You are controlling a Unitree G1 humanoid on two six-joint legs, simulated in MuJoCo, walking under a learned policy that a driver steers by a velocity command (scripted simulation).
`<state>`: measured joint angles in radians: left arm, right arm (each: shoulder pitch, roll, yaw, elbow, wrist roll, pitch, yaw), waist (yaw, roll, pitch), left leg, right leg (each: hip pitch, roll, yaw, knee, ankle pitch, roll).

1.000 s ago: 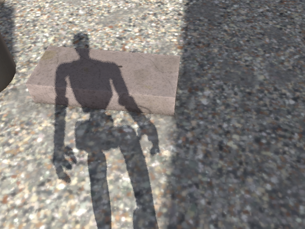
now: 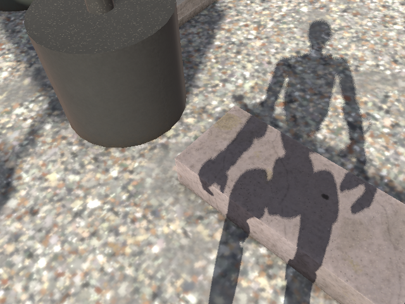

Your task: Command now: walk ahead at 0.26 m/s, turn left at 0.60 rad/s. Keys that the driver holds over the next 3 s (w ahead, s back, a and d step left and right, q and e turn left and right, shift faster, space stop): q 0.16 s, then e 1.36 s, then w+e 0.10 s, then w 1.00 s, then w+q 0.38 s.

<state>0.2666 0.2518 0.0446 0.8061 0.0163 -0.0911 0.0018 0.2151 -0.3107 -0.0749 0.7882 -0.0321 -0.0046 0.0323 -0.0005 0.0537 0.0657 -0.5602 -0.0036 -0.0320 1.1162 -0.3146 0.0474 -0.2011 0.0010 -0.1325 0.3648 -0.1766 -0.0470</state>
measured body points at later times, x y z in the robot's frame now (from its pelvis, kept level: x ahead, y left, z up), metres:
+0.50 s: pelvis +0.11 +0.03 -0.01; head +0.14 +0.05 +0.44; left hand +0.16 +0.28 -0.15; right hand +0.28 -0.19 -0.12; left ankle +0.17 +0.11 -0.75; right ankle +0.09 -0.11 -0.69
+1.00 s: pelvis +0.10 -0.01 +0.00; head +0.13 -0.04 +0.45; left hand +0.25 +0.25 -0.10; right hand +0.14 -0.30 -0.13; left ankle +0.13 +0.14 -0.68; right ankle +0.09 -0.08 -0.74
